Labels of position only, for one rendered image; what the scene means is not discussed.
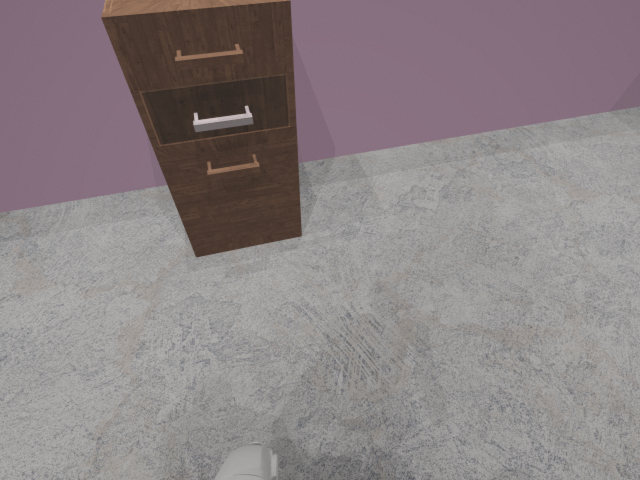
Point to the left robot thigh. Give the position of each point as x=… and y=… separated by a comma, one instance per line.
x=251, y=462

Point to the cabinet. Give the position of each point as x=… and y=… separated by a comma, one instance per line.
x=235, y=212

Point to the drawer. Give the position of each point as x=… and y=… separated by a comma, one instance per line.
x=172, y=109

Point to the handle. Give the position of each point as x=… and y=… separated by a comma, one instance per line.
x=209, y=59
x=222, y=122
x=233, y=171

